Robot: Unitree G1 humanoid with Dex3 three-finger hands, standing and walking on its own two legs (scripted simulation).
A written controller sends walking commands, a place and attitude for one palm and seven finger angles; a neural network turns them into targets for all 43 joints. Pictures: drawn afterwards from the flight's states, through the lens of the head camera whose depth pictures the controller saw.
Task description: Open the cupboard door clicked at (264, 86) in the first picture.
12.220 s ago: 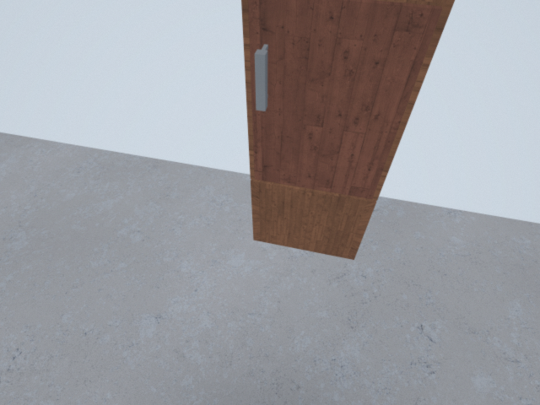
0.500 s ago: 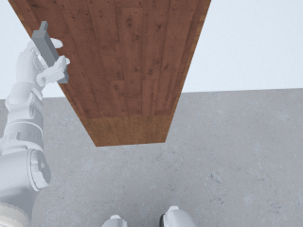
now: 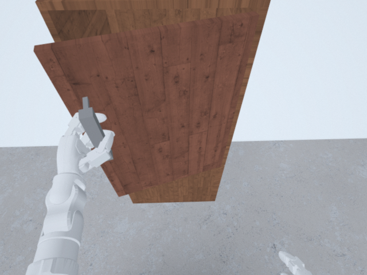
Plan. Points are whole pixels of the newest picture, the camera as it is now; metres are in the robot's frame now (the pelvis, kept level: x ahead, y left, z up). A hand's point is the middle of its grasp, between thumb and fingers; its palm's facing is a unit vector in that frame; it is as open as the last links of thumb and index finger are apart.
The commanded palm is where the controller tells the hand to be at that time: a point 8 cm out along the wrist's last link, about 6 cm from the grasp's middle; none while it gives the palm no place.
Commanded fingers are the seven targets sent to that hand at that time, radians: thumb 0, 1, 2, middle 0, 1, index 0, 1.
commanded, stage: pull the door open along its arc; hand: left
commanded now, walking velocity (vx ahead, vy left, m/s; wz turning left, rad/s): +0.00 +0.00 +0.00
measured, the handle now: (97, 130) +0.41 +0.21 +0.09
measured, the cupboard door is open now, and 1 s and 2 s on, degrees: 17 39 41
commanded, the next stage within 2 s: open thumb and fingers to let go in 0.44 s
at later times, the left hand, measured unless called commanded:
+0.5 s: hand (142, 196) +0.25 +0.08 +0.10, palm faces +0.44 -0.90 +0.02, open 6.8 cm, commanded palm +0.20 +0.12 +0.09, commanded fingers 0.00 0.90 0.90 -0.40 -1.35 -0.40 -1.35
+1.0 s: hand (141, 192) +0.26 +0.08 +0.10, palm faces +0.42 -0.91 +0.01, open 11.5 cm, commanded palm +0.21 +0.13 +0.09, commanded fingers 0.00 -0.50 0.30 -0.28 -1.10 -0.28 -1.10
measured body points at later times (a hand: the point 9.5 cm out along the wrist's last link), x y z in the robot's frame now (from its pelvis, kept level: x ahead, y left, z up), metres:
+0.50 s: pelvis +0.00 -0.03 +0.00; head +0.01 -0.06 +0.45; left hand +0.22 +0.13 +0.10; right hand +0.20 -0.23 -0.08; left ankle -0.04 +0.11 -0.71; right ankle +0.01 -0.13 -0.71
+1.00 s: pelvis -0.03 -0.04 +0.01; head -0.02 -0.06 +0.46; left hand +0.23 +0.13 +0.10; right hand +0.17 -0.24 -0.09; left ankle -0.04 +0.11 -0.71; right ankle +0.01 -0.13 -0.71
